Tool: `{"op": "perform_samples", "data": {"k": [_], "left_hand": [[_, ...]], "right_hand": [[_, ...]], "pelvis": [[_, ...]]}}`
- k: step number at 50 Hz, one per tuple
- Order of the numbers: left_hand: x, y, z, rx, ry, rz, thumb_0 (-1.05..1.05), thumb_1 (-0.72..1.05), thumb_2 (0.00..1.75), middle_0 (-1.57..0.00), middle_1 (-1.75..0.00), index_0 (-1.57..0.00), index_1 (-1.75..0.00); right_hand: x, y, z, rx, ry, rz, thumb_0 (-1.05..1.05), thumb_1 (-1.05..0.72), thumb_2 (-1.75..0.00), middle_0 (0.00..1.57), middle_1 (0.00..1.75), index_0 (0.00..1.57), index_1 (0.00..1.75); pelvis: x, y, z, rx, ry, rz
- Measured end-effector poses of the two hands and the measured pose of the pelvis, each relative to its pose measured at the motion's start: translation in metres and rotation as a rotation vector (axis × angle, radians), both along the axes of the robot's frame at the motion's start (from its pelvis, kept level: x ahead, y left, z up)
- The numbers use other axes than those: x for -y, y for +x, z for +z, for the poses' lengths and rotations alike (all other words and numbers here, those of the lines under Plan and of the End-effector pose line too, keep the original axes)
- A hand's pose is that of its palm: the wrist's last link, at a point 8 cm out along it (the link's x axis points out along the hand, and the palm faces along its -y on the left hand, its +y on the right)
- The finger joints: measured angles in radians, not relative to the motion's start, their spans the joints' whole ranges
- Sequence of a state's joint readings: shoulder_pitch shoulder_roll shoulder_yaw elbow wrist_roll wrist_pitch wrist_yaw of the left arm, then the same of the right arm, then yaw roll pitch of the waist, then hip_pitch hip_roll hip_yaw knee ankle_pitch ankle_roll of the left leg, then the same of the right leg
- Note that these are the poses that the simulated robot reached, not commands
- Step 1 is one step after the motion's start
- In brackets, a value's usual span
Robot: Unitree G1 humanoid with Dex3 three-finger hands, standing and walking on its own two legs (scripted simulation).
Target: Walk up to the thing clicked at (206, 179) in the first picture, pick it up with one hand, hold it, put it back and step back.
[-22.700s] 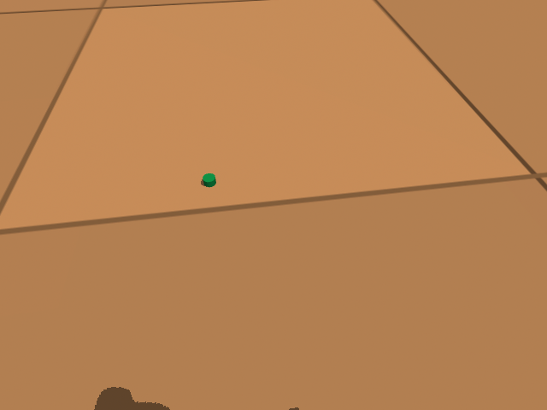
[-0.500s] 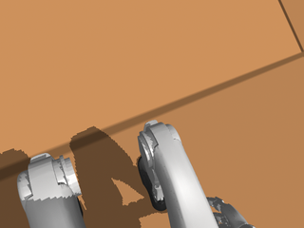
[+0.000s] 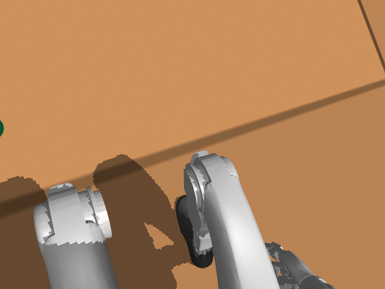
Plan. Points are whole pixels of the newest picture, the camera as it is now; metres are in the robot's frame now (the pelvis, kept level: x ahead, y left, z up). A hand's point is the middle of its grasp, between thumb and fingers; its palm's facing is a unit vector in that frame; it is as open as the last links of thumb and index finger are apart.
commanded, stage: rest palm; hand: left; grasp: from above
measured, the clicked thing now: out of the picture +0.47 +0.33 -0.29
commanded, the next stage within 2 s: close in 1.48 s
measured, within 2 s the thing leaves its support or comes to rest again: neither
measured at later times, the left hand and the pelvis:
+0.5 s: hand out of the picture +0.45 +0.33 -0.25, palm faces -0.44 -0.15 -0.88, open 14.2 cm; pelvis +0.00 +0.01 -0.01, yaw -3 degrees
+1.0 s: hand out of the picture +0.45 +0.32 -0.26, palm faces -0.42 -0.12 -0.90, open 14.3 cm; pelvis +0.00 +0.01 -0.02, yaw -4 degrees
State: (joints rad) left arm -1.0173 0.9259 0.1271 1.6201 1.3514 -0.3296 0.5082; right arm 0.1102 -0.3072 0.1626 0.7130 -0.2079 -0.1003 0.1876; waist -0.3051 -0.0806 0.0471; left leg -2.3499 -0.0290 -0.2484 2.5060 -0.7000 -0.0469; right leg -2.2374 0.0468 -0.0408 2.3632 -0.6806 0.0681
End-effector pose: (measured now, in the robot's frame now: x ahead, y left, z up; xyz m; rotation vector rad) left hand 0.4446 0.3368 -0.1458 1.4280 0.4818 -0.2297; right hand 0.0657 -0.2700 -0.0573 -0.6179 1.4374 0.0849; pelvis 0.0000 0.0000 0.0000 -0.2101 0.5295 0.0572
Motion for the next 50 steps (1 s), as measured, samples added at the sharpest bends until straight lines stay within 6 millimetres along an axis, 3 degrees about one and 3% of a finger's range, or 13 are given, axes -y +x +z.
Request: {"op": "perform_samples", "data": {"k": [11,22,31,50], "left_hand": [[0.014,0.012,-0.027,0.023,0.029,0.029,0.0,-0.5,0.99,-0.09,-1.01,-0.09,-1.01],[0.009,0.017,-0.04,-0.009,0.038,0.079,0.0,-0.53,0.98,-0.08,-1.01,-0.07,-1.01],[0.004,0.011,-0.043,-0.025,0.009,0.064,0.0,-0.55,1.0,-0.08,-0.99,-0.07,-1.01],[0.016,0.006,-0.054,0.015,0.027,0.016,0.0,-0.56,1.02,-0.09,-0.98,-0.06,-1.01]], "right_hand": [[-0.007,-0.012,0.001,-0.007,0.011,0.032,0.0,-0.9,-0.9,0.21,0.3,0.2,0.29],[-0.022,-0.03,-0.004,-0.056,0.063,0.028,0.0,-0.9,-0.9,0.21,0.3,0.2,0.29],[-0.022,-0.027,0.0,-0.061,0.058,0.069,0.0,-0.9,-0.9,0.21,0.3,0.2,0.29],[-0.021,-0.017,0.008,-0.032,0.048,0.149,0.0,-0.9,-0.9,0.21,0.3,0.2,0.29]], "pelvis": [[-0.004,0.0,-0.01,0.025,-0.016,-0.018],[-0.007,0.002,-0.013,0.032,-0.03,-0.031],[-0.008,0.001,-0.013,0.054,-0.039,-0.032],[-0.011,-0.004,-0.017,0.086,-0.057,-0.044]]}}
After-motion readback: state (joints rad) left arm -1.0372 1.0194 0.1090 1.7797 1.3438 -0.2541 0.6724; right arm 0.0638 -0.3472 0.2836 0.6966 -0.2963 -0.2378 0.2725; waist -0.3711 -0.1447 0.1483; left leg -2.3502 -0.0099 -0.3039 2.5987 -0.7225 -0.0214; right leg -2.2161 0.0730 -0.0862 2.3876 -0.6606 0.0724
